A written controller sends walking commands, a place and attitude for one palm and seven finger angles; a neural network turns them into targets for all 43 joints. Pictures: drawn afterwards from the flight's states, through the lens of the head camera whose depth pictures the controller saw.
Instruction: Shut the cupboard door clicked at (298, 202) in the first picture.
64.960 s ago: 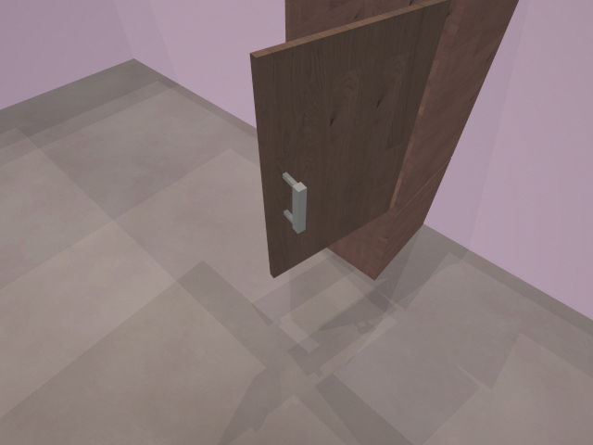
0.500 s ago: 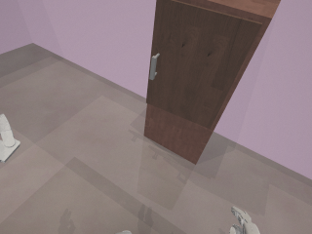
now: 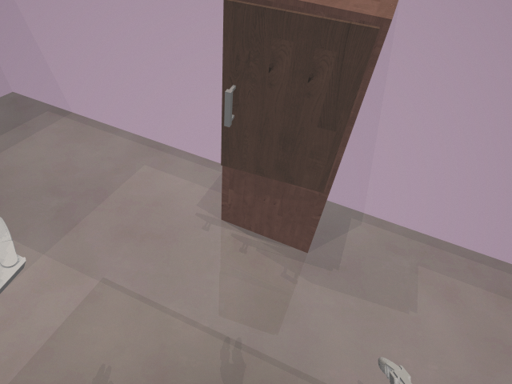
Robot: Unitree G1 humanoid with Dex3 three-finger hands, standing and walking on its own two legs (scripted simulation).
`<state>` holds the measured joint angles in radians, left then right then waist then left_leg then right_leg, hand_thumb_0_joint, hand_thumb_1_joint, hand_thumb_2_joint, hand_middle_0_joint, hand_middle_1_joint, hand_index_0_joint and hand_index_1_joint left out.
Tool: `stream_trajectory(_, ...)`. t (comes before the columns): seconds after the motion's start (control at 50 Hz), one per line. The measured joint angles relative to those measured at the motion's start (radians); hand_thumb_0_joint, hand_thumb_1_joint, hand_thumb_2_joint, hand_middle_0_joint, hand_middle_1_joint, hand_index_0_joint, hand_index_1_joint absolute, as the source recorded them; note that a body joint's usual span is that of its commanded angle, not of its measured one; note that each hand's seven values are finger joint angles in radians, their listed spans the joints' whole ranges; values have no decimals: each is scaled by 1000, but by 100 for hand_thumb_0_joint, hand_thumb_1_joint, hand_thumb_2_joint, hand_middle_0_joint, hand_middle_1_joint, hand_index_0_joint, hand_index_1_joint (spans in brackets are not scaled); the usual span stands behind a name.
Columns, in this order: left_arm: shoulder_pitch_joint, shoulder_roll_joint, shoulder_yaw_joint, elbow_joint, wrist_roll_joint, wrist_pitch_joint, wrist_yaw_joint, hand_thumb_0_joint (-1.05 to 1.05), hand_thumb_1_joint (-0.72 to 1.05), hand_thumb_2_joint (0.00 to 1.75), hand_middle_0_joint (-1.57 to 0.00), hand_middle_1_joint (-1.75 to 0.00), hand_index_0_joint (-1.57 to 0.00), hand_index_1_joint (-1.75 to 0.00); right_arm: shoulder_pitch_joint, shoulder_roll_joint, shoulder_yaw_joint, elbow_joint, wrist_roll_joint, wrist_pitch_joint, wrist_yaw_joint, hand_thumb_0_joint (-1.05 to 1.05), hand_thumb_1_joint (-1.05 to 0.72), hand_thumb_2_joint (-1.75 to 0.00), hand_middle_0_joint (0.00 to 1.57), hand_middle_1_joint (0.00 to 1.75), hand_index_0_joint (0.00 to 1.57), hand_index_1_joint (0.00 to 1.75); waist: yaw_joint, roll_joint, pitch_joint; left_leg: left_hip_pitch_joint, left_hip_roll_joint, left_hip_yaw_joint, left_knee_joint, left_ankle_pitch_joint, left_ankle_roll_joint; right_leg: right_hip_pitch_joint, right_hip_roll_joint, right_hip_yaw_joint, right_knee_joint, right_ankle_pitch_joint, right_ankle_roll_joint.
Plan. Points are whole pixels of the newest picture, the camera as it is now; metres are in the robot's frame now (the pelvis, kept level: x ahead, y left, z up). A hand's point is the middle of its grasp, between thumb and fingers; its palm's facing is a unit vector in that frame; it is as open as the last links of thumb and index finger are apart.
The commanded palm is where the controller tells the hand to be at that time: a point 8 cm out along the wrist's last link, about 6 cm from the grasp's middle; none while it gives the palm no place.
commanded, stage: stop stepping back and stand still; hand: left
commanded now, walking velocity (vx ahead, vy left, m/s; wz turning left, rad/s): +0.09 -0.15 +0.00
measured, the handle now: (230, 105) +0.96 +0.08 -0.05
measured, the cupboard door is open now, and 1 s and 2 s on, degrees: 6 6 6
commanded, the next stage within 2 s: let the arm hang, fingers relaxed in 0.64 s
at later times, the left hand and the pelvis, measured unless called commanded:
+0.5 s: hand (59, 225) +0.26 +0.25 +0.17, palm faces +0.43 -0.79 -0.45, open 7.4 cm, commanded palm +0.19 +0.29 +0.19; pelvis +0.05 -0.01 +0.00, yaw -1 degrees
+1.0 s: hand out of the picture +0.14 +0.19 -0.15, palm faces -0.04 -0.98 -0.22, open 7.4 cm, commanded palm none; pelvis +0.03 +0.00 +0.00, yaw +0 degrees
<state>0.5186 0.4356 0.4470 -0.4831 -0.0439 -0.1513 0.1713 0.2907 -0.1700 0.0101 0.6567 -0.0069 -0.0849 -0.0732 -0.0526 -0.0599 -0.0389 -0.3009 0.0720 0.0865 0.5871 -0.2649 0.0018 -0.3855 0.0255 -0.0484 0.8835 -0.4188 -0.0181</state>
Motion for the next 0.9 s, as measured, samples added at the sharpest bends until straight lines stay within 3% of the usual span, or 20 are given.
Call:
stream_trajectory(0.12,77,24,1,-66,7,-11,0,2,89,90,-21,-30,-21,-30,21,29,26,-28,-2,9,19,1,-90,-90,20,30,20,30,26,41,8,-3,31,-4,-37,13,-16,119,9,-71,-288,32,0)
stream_trajectory(0.16,68,32,12,-55,8,-12,5,1,89,90,-21,-30,-21,-30,11,25,28,-33,-1,16,20,1,-90,-90,20,30,20,30,38,44,10,-38,27,0,18,-16,-20,144,6,-58,-359,106,-31)
stream_trajectory(0.26,15,-22,-28,-1,-1,1,18,1,89,90,-21,-30,-21,-30,-26,-15,7,18,11,33,22,1,-90,-90,20,30,20,30,55,76,17,-79,-8,-43,175,-128,-14,148,7,-62,-309,72,-45)
stream_trajectory(0.34,11,-41,-35,-7,-2,-8,22,1,89,90,-21,-30,-21,-30,-44,-38,-3,12,12,33,12,1,-90,-90,20,30,20,30,51,55,34,-16,-26,-26,36,-18,-2,175,-7,-60,-286,37,-30)
stream_trajectory(0.42,10,-30,-30,-9,0,-12,13,1,89,90,-21,-30,-21,-30,-69,-31,-9,-11,13,25,-1,1,-90,-90,20,30,20,30,51,16,33,15,-41,-5,2,-36,3,192,-21,-38,-303,54,-16)
stream_trajectory(0.52,19,-6,-15,-26,-3,-27,6,1,89,90,-21,-30,-21,-30,-103,-25,-1,-60,20,13,7,1,-90,-90,20,29,20,30,40,31,33,4,-24,-10,-34,-20,-6,203,2,-40,-384,68,-26)
stream_trajectory(0.74,74,6,-35,-13,-18,3,-1,1,89,90,-21,-30,-21,-30,-100,-25,5,-76,31,61,4,1,-90,-90,20,30,20,30,36,48,18,5,-26,-1,-39,-24,-5,198,-1,-31,-384,66,-22)
stream_trajectory(0.78,-14,1,-110,126,7,0,-36,1,89,90,-21,-30,-21,-30,-97,-52,-9,-32,32,27,42,1,-90,-90,20,30,20,30,52,69,14,-12,-33,-9,-22,-21,0,180,-9,-41,-355,67,-16)
stream_trajectory(0.82,-132,-27,-213,357,32,64,-90,0,89,90,-20,-30,-20,-30,-107,-98,-9,18,21,32,72,1,-90,-90,20,30,20,30,68,98,2,-36,-46,-13,2,-27,10,158,-23,-46,-327,46,-13)
stream_trajectory(0.9,-270,-116,-369,842,51,179,-149,0,90,90,-20,-30,-20,-30,-137,-133,-6,93,1,78,86,1,-90,-90,20,30,20,30,52,121,17,-46,-62,-12,21,-24,22,138,-42,-48,-282,37,-8)
